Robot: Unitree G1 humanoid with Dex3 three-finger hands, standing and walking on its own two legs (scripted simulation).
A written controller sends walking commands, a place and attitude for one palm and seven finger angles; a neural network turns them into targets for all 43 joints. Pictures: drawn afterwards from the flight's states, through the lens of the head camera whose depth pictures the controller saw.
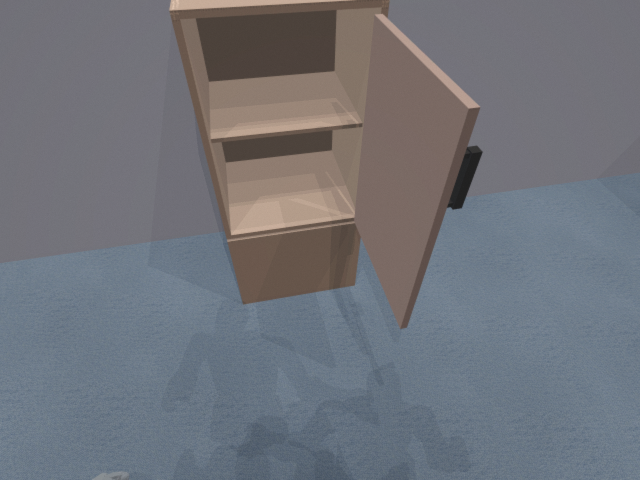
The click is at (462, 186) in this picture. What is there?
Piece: cupboard door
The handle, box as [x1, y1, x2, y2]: [447, 146, 482, 209]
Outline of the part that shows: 477,146 470,146 466,149 447,207 450,206 453,209 459,208 463,203 482,152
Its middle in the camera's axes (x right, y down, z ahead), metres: +0.24 -0.10 +0.69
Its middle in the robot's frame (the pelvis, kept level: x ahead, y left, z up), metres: +0.60 -0.20 +0.04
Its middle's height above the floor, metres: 0.81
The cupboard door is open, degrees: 92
